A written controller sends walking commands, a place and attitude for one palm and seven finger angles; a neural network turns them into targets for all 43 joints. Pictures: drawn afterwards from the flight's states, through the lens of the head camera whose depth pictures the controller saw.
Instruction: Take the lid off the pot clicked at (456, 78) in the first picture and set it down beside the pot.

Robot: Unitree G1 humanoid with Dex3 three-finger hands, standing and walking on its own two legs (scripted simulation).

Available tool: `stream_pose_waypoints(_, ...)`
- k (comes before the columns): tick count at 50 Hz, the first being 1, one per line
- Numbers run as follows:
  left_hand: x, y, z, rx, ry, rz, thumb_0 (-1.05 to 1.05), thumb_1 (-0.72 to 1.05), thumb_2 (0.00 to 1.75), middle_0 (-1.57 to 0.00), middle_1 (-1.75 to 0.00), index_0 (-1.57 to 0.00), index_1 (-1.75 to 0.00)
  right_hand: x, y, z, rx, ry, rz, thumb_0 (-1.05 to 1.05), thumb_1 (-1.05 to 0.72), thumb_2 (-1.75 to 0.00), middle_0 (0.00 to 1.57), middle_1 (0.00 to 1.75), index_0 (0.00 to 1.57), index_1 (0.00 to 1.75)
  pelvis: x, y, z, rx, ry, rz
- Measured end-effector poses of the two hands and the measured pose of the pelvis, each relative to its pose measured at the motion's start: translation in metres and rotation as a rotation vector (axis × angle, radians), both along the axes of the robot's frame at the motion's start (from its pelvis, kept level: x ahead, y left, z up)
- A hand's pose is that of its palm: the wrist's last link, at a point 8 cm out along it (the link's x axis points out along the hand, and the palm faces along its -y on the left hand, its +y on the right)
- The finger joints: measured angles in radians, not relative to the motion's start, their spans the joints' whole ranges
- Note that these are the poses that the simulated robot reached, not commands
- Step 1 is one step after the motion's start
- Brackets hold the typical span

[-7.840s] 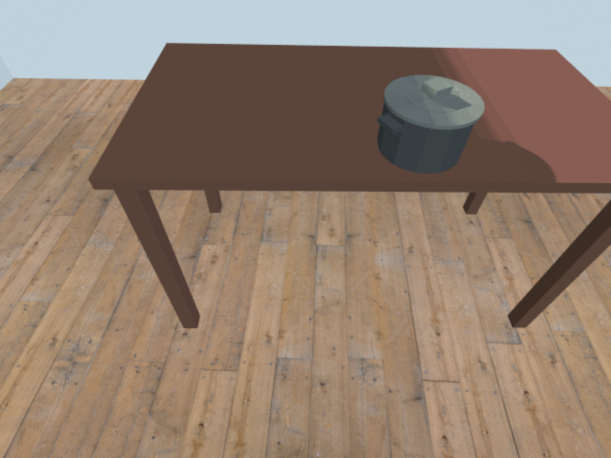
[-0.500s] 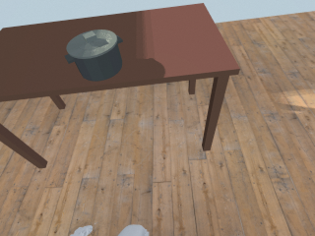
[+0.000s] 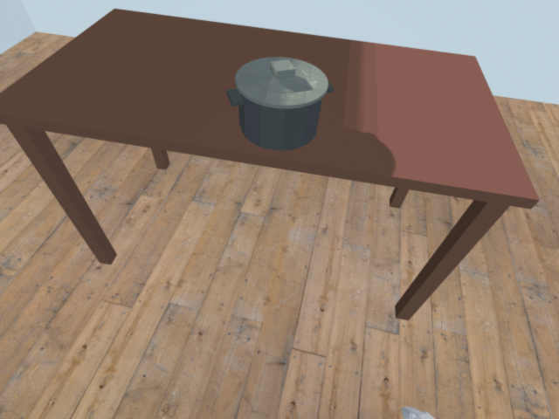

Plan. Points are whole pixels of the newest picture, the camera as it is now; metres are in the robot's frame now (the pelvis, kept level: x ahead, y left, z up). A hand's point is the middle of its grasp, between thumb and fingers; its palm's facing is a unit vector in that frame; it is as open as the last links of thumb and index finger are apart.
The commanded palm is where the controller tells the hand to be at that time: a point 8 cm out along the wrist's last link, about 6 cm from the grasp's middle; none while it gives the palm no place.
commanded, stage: take the last steps up to it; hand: left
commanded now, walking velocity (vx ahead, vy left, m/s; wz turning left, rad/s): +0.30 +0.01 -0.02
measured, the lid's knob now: (282, 69) +0.76 +0.10 +0.11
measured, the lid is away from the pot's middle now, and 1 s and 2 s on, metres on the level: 0.00 0.00 0.00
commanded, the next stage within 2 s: come to a stop and stand still in 0.46 s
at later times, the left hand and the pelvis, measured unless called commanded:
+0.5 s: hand (216, 315) +0.31 +0.16 -0.16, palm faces +0.00 -0.97 -0.23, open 7.3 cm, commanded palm none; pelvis +0.19 -0.02 -0.01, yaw +1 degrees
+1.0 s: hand (190, 341) +0.26 +0.20 -0.19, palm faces +0.07 -0.98 -0.20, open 7.3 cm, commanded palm none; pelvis +0.26 +0.02 +0.00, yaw -1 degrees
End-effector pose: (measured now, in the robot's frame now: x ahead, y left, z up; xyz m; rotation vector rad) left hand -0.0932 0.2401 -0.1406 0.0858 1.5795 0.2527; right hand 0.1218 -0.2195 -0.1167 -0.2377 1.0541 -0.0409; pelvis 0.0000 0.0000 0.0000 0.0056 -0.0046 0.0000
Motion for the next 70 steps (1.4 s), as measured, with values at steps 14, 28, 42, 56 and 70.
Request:
stream_pose_waypoints(14,0.27,0.002,0.006,-0.011,-0.391,-0.181,0.01,0.91,0.9,-0.2,-0.3,-0.2,-0.3,-0.099,-0.01,-0.015,-0.041,0.422,-0.218,0.0,-0.93,-0.9,0.2,0.3,0.2,0.3,0.092,0.009,-0.001,0.014,0.006,0.006)
stream_pose_waypoints(28,0.381,-0.039,0.019,0.046,-0.418,-0.196,0.0,0.91,0.89,-0.2,-0.3,-0.2,-0.3,0.016,-0.013,-0.04,0.091,0.465,-0.231,0.01,-0.91,-0.9,0.2,0.3,0.2,0.3,0.202,-0.027,-0.002,0.002,-0.006,0.016)
stream_pose_waypoints(42,0.35,-0.024,0.015,0.041,-0.193,-0.092,0.0,0.92,0.89,-0.2,-0.3,-0.2,-0.3,0.197,-0.026,-0.03,0.022,0.215,-0.16,0.02,-0.94,-0.9,0.2,0.3,0.19,0.3,0.258,-0.008,0.005,0.021,0.008,-0.022)
stream_pose_waypoints(56,0.367,0.026,-0.007,0.014,-0.2,-0.1,0.0,0.91,0.89,-0.2,-0.3,-0.2,-0.3,0.222,0.02,0.001,-0.043,0.116,-0.118,0.01,-0.91,-0.9,0.2,0.3,0.2,0.3,0.25,0.022,0.007,-0.037,0.008,-0.023)
stream_pose_waypoints(70,0.369,-0.005,0.007,0.052,-0.302,-0.191,0.0,0.91,0.89,-0.2,-0.3,-0.2,-0.3,0.115,-0.026,-0.024,0.015,0.238,-0.229,0.0,-0.92,-0.9,0.21,0.3,0.2,0.3,0.217,-0.013,0.001,0.017,0.007,-0.027)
